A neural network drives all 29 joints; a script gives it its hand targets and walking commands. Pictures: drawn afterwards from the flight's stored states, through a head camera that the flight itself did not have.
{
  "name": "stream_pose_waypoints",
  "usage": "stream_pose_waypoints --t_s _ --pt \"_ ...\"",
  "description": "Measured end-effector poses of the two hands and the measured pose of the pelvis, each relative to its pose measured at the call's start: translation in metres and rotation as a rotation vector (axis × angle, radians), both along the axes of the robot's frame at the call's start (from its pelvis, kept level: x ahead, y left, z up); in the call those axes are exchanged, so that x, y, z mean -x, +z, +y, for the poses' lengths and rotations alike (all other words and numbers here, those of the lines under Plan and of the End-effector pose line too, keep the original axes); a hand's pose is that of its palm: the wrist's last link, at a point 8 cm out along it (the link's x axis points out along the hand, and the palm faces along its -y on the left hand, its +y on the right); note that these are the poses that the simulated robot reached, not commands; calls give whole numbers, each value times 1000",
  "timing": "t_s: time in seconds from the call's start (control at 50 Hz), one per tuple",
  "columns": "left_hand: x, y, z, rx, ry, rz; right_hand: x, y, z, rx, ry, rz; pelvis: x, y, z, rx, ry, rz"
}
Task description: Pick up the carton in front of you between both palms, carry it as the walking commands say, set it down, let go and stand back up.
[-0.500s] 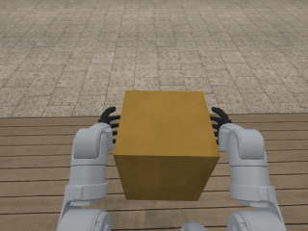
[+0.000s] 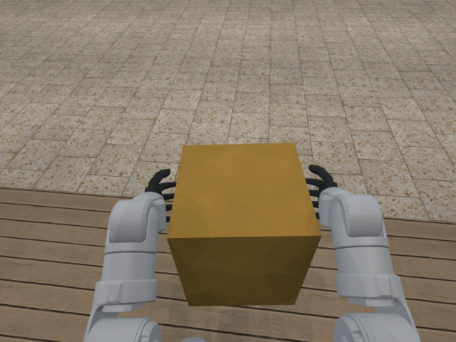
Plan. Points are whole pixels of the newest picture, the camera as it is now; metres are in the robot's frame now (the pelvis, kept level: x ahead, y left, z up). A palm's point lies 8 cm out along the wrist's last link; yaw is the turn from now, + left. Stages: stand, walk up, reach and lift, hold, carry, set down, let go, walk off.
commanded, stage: carry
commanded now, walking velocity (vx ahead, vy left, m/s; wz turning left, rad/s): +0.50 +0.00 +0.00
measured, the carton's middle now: (240, 227) +0.34 +0.02 +0.00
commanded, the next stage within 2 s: none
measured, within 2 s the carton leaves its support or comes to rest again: neither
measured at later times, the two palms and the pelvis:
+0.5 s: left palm (180, 101) +0.67 +0.17 +0.07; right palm (298, 106) +0.64 -0.12 +0.07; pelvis +0.31 +0.05 -0.04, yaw -2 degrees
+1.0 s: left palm (202, 68) +0.95 +0.15 +0.01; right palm (290, 67) +0.95 -0.15 +0.00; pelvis +0.61 +0.01 -0.09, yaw +0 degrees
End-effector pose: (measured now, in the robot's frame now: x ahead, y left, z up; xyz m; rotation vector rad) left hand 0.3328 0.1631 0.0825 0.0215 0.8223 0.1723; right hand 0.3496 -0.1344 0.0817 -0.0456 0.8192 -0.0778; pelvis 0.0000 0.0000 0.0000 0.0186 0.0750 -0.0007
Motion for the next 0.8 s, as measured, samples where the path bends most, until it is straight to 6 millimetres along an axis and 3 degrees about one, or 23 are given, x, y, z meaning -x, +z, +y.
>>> stream_pose_waypoints --t_s 0.16,0.28,0.34,0.4,0.54,0.68,0.8 --pt "-96 12 2 3 3 -70 -89 5 2 -30 -31 -69 -88 5 5 -8 -12 20" --pt "-187 28 12 3 -20 -172 -175 22 11 -31 -51 -172 -173 -12 20 19 -27 17" --pt "-238 22 20 12 -40 -210 -221 23 19 -11 -62 -209 -224 -36 29 49 -46 -5" --pt "-283 6 20 29 -73 -183 -257 12 19 28 -77 -184 -258 -50 35 24 -39 -8" --pt "-354 -21 7 21 -135 -34 -309 -18 7 20 -140 -34 -324 -41 50 46 -40 6" --pt "-428 -20 4 44 -115 -74 -387 -13 4 12 -152 -75 -395 -35 47 49 -33 20" --pt "-501 -15 -2 54 -84 -130 -467 -7 -3 6 -135 -129 -474 -45 33 31 -17 23"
